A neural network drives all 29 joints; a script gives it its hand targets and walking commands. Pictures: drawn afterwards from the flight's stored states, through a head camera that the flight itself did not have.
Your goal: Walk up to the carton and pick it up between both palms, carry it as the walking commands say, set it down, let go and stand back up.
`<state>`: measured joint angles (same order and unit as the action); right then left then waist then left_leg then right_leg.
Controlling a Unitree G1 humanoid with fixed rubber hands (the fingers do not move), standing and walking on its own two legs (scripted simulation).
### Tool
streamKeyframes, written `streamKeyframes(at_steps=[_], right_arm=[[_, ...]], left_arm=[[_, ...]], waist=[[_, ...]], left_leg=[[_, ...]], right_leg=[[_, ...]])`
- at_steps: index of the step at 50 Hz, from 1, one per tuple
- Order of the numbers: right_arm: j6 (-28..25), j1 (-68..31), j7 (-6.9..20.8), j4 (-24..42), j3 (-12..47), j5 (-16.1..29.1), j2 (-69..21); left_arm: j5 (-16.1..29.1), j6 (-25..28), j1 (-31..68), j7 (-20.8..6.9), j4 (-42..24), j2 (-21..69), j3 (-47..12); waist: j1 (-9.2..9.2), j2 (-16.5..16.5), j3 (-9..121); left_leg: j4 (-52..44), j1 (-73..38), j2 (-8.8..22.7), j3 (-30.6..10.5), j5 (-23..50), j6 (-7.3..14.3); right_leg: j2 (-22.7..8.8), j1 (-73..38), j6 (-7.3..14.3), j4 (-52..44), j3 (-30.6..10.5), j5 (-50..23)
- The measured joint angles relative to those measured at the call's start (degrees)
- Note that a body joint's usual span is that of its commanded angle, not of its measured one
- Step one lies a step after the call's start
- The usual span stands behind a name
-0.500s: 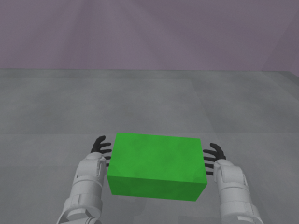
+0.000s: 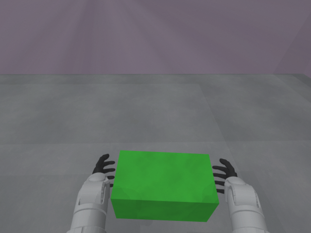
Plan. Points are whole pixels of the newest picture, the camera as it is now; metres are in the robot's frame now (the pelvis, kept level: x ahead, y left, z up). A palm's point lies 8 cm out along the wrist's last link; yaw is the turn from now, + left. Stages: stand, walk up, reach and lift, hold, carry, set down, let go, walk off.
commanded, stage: reach and lift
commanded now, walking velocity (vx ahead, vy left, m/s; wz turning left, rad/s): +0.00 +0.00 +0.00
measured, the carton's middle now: (163, 185) +0.32 -0.01 -0.05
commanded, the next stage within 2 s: hold in 0.38 s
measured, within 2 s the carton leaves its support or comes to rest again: neither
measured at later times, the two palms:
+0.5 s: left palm (94, 189) +0.24 +0.17 +0.05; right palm (235, 194) +0.24 -0.19 +0.04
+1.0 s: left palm (98, 176) +0.28 +0.17 +0.04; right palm (230, 180) +0.28 -0.19 +0.04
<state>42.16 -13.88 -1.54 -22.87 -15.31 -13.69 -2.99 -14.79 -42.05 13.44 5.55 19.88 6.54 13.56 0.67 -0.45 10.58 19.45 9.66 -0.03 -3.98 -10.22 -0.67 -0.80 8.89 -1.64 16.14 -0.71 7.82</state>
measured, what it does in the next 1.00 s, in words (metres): stands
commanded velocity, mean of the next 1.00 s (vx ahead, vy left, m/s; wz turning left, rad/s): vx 0.00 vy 0.00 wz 0.00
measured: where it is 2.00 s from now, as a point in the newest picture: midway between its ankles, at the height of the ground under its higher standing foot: outside the picture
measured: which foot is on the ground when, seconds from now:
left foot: down 0.00-1.00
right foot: down 0.00-1.00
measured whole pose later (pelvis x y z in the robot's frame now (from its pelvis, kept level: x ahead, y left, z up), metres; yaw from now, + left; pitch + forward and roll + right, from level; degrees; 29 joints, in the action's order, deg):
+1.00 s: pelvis -0.01 +0.00 +0.00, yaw +0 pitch +0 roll +0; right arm 41.2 -14.7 -3.2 -20.3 -14.5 -13.4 -3.2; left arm -13.5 -39.4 15.7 5.8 20.0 6.1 14.0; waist 0.0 -0.2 8.0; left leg 18.2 8.4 -0.1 -4.0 -9.2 -0.8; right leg -0.9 8.2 -1.2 16.2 -0.8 7.5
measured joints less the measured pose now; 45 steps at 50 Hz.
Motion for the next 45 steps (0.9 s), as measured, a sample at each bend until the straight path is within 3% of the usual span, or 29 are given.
streamKeyframes(at_steps=[6, 14, 17, 19, 23, 25, 27, 30, 32, 34, 36, 41, 45], right_arm=[[-0.14, 1.12, -0.02, 2.31, 0.07, 0.33, -0.55], [-1.64, 0.29, 0.13, -0.94, 0.07, -0.99, -1.31], [-2.45, -1.32, 0.12, -4.20, 0.07, -1.27, -1.21], [-2.73, -2.69, 0.13, -5.76, 0.07, -1.50, -1.12], [-3.05, -2.93, -2.63, -4.40, 0.07, -0.78, -1.03], [-2.83, -2.87, -2.71, -3.77, 0.05, -0.49, -0.61], [-2.96, -3.57, -2.29, -4.62, -0.11, -0.65, -0.14], [-3.78, -7.12, -1.30, -9.78, -1.51, -2.52, 0.34], [-3.86, -8.90, -0.49, -10.41, -1.52, -2.88, 0.73], [-3.67, -8.33, 0.30, -8.53, -1.49, -2.55, 0.51], [-2.62, -6.49, 0.79, -5.94, -0.77, -2.23, 0.32], [-1.56, -5.72, 0.81, -4.88, -0.67, -2.36, 0.11], [-1.25, -5.04, -0.39, -3.37, -0.42, -1.89, -0.07]], left_arm=[[-0.04, 0.78, -0.22, -1.15, -1.00, 0.25, 0.96], [-0.96, 2.73, 0.33, -7.07, 2.11, -0.82, 5.57], [-0.95, 3.87, 2.14, -5.67, 5.72, -1.71, 6.10], [-0.94, 4.31, 3.60, -2.69, 7.25, -1.74, 5.81], [0.68, 4.99, 4.11, -0.25, 6.72, -1.76, 3.00], [1.09, 5.21, 4.15, 0.07, 6.76, -1.55, 2.48], [0.85, 6.03, 5.48, -1.08, 8.99, -1.39, 4.33], [-1.33, 7.16, 9.31, -5.03, 14.58, -2.17, 8.88], [-2.12, 6.92, 10.45, -8.96, 14.49, -3.77, 8.89], [-1.98, 5.59, 9.44, -11.20, 11.29, -4.72, 6.94], [-1.61, 3.58, 7.43, -9.87, 7.60, -4.48, 4.43], [-1.43, 2.48, 7.05, -2.14, 6.39, -1.66, 4.17], [-0.70, 2.62, 6.05, -1.27, 5.14, -1.35, 3.21]], waist=[[-0.01, 0.02, 0.34], [-0.39, 0.01, -1.09], [-0.40, 0.01, -3.12], [-0.40, 0.02, -4.48], [-0.40, 0.02, -4.48], [-0.41, 0.02, -2.31], [-0.40, 0.02, -0.14], [-0.42, 0.03, 1.20], [-0.47, 0.03, -0.51], [-0.58, 0.13, -2.09], [-0.63, 0.09, -2.52], [-0.63, 0.25, -5.41], [-0.63, 0.27, -7.42]], left_leg=[[-0.02, -0.04, 0.00, 0.00, 0.95, -0.02], [-0.01, -0.35, -0.05, 0.00, 2.29, -0.03], [-0.02, -0.74, -0.05, 0.00, 1.44, -0.03], [-0.02, -0.75, -0.05, 0.00, 0.76, -0.03], [0.02, -0.87, -0.05, 0.00, 4.28, -0.38], [-0.01, -0.90, -0.04, 0.00, 3.61, -0.52], [-0.01, -1.07, -0.04, 0.00, 1.81, -0.28], [-0.01, -1.15, -0.04, 0.00, -2.06, 0.28], [-0.11, -1.13, -0.04, 0.00, 0.05, 0.32], [-0.32, -1.19, -0.13, 0.00, 4.40, -0.43], [-0.80, -1.18, -0.10, 0.00, 3.40, -0.55], [-0.94, -1.19, -0.11, 0.00, 2.26, -0.33], [-0.94, -1.23, -0.10, 0.00, 1.99, -0.29]], right_leg=[[0.01, -0.03, 0.01, 0.00, -0.01, -1.03], [0.01, 0.00, 0.53, 0.73, -0.02, -1.95], [0.01, 0.05, 0.58, 1.75, -0.02, -0.12], [0.01, 0.19, 0.61, 2.06, -0.02, 0.56], [0.01, 0.23, 0.61, 2.43, -0.04, -3.09], [0.01, 0.23, 0.61, 2.48, -0.04, -2.36], [0.03, 0.24, 0.61, 2.89, -0.03, -0.09], [0.05, 0.28, 0.61, 3.19, -0.04, 4.21], [0.06, 0.19, 0.61, 2.80, -0.04, 1.69], [-0.07, 0.01, 0.61, 2.23, -0.07, -3.76], [-0.07, -0.20, 0.61, 1.39, -0.08, -2.39], [-0.07, -0.20, 0.68, 1.27, -0.08, -1.11], [-0.07, -0.24, 0.62, 1.26, -0.08, -0.91]])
